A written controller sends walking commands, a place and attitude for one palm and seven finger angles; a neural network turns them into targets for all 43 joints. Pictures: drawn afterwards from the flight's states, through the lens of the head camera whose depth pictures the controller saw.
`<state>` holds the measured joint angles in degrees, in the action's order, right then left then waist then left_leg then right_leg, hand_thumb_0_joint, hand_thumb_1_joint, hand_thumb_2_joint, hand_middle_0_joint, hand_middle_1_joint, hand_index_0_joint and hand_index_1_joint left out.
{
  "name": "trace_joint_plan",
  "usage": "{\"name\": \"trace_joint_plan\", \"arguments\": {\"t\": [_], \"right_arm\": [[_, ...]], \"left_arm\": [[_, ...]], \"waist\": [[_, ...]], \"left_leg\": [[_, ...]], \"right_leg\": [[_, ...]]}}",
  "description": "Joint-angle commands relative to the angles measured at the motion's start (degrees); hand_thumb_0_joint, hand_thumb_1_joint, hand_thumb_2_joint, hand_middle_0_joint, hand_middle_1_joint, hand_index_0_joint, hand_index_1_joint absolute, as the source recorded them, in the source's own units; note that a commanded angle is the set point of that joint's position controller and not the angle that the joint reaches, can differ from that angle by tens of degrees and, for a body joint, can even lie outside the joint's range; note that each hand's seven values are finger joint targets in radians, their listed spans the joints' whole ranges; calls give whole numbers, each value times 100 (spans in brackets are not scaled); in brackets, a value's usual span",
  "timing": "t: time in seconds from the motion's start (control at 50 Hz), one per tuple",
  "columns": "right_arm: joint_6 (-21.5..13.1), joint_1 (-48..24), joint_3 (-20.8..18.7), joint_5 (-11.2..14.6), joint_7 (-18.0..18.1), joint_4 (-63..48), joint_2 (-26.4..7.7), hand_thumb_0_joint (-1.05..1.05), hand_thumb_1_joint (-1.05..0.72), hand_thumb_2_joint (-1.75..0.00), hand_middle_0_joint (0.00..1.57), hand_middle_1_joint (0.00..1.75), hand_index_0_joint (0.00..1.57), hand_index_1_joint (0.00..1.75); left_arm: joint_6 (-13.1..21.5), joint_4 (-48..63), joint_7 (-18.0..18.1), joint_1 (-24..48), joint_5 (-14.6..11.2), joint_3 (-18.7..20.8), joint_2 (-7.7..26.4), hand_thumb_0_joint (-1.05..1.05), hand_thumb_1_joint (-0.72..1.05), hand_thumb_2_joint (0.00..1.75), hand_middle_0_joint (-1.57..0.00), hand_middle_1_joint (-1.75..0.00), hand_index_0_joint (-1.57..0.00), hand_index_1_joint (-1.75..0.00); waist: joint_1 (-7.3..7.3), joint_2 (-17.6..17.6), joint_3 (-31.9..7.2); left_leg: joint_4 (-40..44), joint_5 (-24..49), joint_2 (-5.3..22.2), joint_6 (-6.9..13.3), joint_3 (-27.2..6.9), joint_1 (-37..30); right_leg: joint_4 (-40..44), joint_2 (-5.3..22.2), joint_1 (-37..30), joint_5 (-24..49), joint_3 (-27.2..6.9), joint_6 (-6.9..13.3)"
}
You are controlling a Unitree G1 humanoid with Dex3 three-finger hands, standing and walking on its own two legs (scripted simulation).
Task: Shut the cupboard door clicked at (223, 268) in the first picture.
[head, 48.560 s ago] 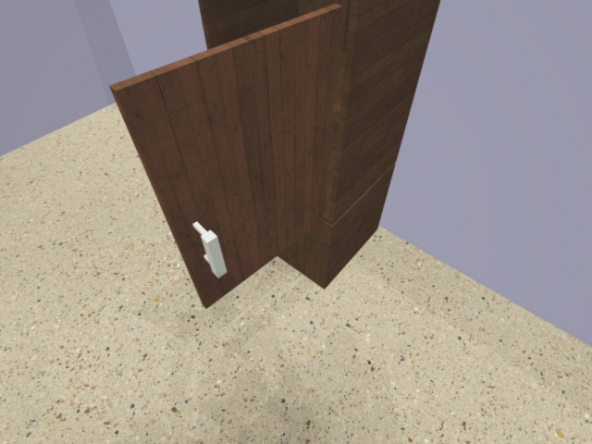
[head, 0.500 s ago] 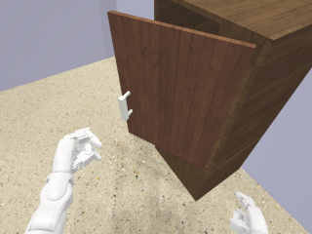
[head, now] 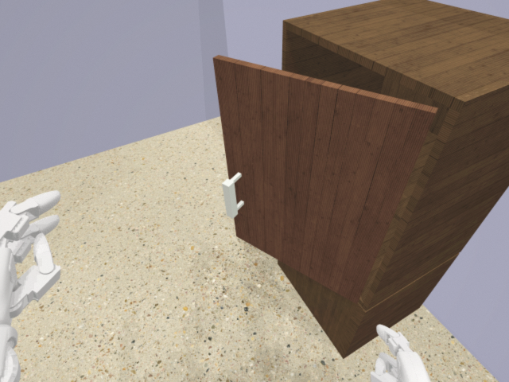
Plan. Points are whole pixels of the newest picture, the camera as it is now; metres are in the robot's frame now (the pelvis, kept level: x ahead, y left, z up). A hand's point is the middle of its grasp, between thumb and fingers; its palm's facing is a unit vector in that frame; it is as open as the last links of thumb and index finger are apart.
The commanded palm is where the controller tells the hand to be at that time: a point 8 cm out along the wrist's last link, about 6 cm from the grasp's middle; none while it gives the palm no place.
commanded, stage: draw the hand back to the body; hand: left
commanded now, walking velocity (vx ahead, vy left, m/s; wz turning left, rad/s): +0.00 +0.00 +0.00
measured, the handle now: (234, 195) +0.60 +0.14 -0.11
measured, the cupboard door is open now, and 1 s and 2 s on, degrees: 27 27 27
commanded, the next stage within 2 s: step back with the hand held close in 0.36 s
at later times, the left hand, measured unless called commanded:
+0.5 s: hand (65, 282) +0.18 +0.25 +0.16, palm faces +0.45 -0.79 -0.41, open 7.4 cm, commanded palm +0.13 +0.28 +0.17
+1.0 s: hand (34, 294) +0.16 +0.28 +0.16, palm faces +0.38 -0.77 -0.51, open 7.4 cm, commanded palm +0.10 +0.31 +0.17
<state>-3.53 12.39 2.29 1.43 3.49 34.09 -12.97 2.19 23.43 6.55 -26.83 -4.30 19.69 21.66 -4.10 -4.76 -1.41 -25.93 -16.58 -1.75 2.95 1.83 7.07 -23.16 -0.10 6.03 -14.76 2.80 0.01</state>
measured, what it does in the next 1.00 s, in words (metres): shifts its weight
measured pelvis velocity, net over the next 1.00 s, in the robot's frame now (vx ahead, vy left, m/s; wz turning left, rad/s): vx -0.05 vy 0.01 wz -0.04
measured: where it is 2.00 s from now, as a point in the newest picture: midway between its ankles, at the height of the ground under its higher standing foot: outside the picture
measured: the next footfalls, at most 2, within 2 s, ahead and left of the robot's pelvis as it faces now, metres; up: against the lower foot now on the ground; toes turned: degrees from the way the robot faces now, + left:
right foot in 1.80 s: -0.27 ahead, -0.13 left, +0.00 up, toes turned +6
left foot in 1.94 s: -0.07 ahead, +0.09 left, +0.00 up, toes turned +7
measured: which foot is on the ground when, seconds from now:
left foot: down 0.00-1.00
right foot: down 0.00-1.00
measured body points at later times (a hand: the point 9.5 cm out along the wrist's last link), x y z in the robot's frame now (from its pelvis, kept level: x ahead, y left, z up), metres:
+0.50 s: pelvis -0.02 -0.02 +0.00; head -0.04 -0.04 +0.45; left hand +0.15 +0.29 +0.19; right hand +0.17 -0.24 -0.08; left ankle -0.03 +0.08 -0.74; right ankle -0.02 -0.12 -0.74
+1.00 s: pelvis -0.05 +0.01 -0.01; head -0.05 +0.01 +0.44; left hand +0.13 +0.32 +0.19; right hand +0.12 -0.24 -0.08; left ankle -0.03 +0.08 -0.74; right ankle -0.02 -0.12 -0.74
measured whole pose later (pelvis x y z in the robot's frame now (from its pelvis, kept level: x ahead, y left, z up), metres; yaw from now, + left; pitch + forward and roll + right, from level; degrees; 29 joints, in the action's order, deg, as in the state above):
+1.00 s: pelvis -0.05 +0.01 -0.01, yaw -3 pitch +1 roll -1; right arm 1.1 10.2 0.0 1.4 5.4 30.9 -13.6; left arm 9.4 25.4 7.5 -31.7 -3.7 25.3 25.9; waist 0.3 -1.7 -1.1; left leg -32.1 -15.0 -1.6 4.5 5.0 18.2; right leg -30.2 0.1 18.4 -12.5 0.1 -1.0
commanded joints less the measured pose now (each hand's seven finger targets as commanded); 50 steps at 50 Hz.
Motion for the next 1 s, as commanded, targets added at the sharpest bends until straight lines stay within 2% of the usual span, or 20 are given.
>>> {"name": "trace_joint_plan", "arguments": {"t": [0.0, 0.02, 0.06, 0.16, 0.22, 0.34, 0.42, 0.46, 0.48, 0.5, 0.52, 0.54, 0.58, 0.64, 0.7, 0.72, 0.76, 0.84, 0.9, 0.98], "right_arm": [[-346, -712, -314, -16, 24, -845, -603, 0, -90, -90, 20, 30, 20, 30], [-346, -721, -343, -11, 26, -815, -646, 0, -90, -90, 20, 30, 20, 30], [-348, -715, -375, -7, 35, -800, -688, 0, -90, -90, 20, 30, 20, 30], [-475, -793, -372, -43, 113, -807, -663, 0, -90, -90, 20, 30, 20, 30], [-566, -853, -349, -50, 138, -773, -629, 0, -90, -90, 20, 30, 20, 30], [-606, -861, -326, -28, 130, -701, -555, 0, -90, -90, 20, 30, 20, 30], [-554, -813, -366, -30, 112, -673, -593, 0, -90, -90, 20, 30, 20, 30], [-533, -829, -382, -26, 103, -715, -598, 0, -90, -90, 20, 30, 20, 30], [-407, -768, -442, -21, 114, -879, -792, 0, -90, -90, 20, 30, 20, 30], [-337, -742, -444, -49, 116, -741, -739, 0, -90, -90, 20, 30, 20, 30], [-287, -797, -453, -65, 105, -737, -728, 0, -90, -90, 20, 30, 20, 30], [-248, -790, -440, -56, 97, -741, -669, 0, -90, -90, 20, 30, 20, 30], [-188, -735, -471, -41, 97, -755, -687, 0, -90, -90, 20, 30, 20, 30], [-97, -805, -506, -44, 166, -870, -753, 0, -90, -90, 20, 30, 20, 30], [44, -822, -517, -40, 221, -1037, -772, 0, -90, -90, 20, 30, 20, 30], [75, -842, -516, -57, 242, -1039, -789, 0, -90, -90, 20, 30, 20, 30], [149, -785, -516, -51, 251, -1128, -766, 0, -90, -90, 20, 30, 20, 30], [236, -720, -537, -34, 245, -1160, -773, 0, -90, -90, 20, 30, 20, 30], [248, -711, -548, -31, 239, -1158, -831, 0, -90, -90, 20, 30, 20, 30], [159, -713, -520, -39, 248, -1204, -886, 0, -90, -90, 20, 30, 20, 30]], "left_arm": [[423, 831, 52, 254, -8, 567, 745, 0, 90, 90, -20, -30, -20, -30], [395, 614, 28, 200, -10, 468, 631, 0, 90, 90, -20, -30, -20, -30], [450, 638, 35, 500, 14, 419, 638, 0, 90, 90, -20, -30, -20, -30], [603, 1042, 108, 743, 43, 638, 996, 0, 90, 90, -20, -30, -20, -30], [654, 1267, 150, 631, 47, 821, 1232, 0, 90, 90, -20, -30, -20, -30], [666, 1010, 123, 493, 30, 719, 990, 0, 90, 90, -20, -30, -20, -30], [646, 550, 61, 282, -18, 697, 866, 0, 90, 90, -20, -30, -20, -30], [663, 667, 38, 403, -29, 658, 862, 0, 90, 90, -20, -30, -20, -30], [902, 976, 88, 939, 42, 1221, 1421, 0, 90, 90, -20, -30, -20, -30], [954, 575, 65, 493, 43, 982, 1119, 0, 90, 90, -20, -30, -20, -30], [982, 645, 72, 466, 59, 1017, 1194, 0, 90, 90, -20, -30, -20, -30], [1009, 593, 57, 373, 86, 843, 1041, 0, 90, 90, -20, -30, -20, -30], [1088, 760, 84, 271, 88, 816, 1041, 0, 90, 90, -20, -30, -20, -30], [1121, 1133, 146, 21, 69, 1000, 1229, 0, 90, 90, -20, -30, -20, -30], [1084, 1416, 187, -131, 34, 1188, 1394, 0, 90, 90, -20, -30, -20, -30], [1063, 1425, 200, -202, 36, 1353, 1544, 0, 90, 90, -20, -30, -20, -30], [1044, 1469, 207, -316, 18, 1350, 1484, 0, 90, 90, -20, -30, -20, -30], [991, 1197, 205, -610, -8, 1303, 1342, 0, 90, 90, -20, -30, -20, -30], [1000, 1029, 218, -645, 6, 1288, 1289, 0, 90, 90, -20, -30, -20, -30], [1104, 1183, 226, -394, 98, 1249, 1259, 0, 90, 90, -20, -30, -20, -30]], "waist": [[130, 295, 9], [150, 434, 190], [186, 394, 233], [69, 187, -378], [8, -58, -506], [66, -181, 94], [63, 258, 259], [76, 289, 118], [295, 239, 244], [346, 550, 109], [327, 649, 86], [360, 784, -11], [373, 625, -346], [373, 98, -810], [343, 20, -1082], [315, -26, -1144], [329, 51, -1129], [366, 229, -938], [370, 229, -689], [362, -48, -467]], "left_leg": [[497, 1779, 412, -321, -247, 140], [536, 1612, 420, -294, -217, 174], [590, 1238, 409, -262, -236, 194], [570, 1065, 307, -157, -211, 62], [507, 1151, 270, -151, -163, 27], [540, 1076, 277, -188, -91, 173], [583, 1020, 309, -170, -79, 222], [564, 972, 308, -141, -52, 134], [206, 473, 402, -38, -154, 489], [-58, 403, 359, -32, -192, 415], [-180, 432, 333, -45, -208, 406], [-289, 425, 334, -65, -175, 433], [-293, 613, 367, -90, -186, 432], [-13, 1618, 534, -94, -256, 288], [32, 2652, 684, -98, -358, 414], [11, 2879, 703, -109, -401, 498], [-12, 2997, 759, -129, -417, 709], [84, 2396, 813, -106, -458, 1138], [309, 1337, 893, 8, -562, 1788], [748, -189, 1022, 181, -798, 2761]], "right_leg": [[195, 29, 87, 1110, 5, 71], [267, 38, 166, 1012, 8, 69], [276, 50, 254, 711, -15, 61], [248, 87, -67, 652, -91, 67], [280, 90, -191, 782, -141, 80], [411, 78, 55, 699, -173, 88], [476, 61, 127, 605, -155, 61], [469, 74, 136, 547, -188, 38], [790, 435, 566, 606, -931, 87], [885, 650, 733, 554, -1098, 156], [914, 770, 787, 744, -1176, 197], [861, 876, 819, 787, -1213, 228], [622, 936, 667, 1030, -1136, 275], [-32, 682, 316, 2095, -768, 164], [-529, 400, 13, 2709, -540, 37], [-636, 380, -82, 2874, -508, 38], [-792, 346, -149, 2934, -516, 32], [-846, 347, -65, 2579, -585, 21], [-888, 257, -150, 2023, -631, -28], [-1193, 74, -515, 1365, -536, -108]]}}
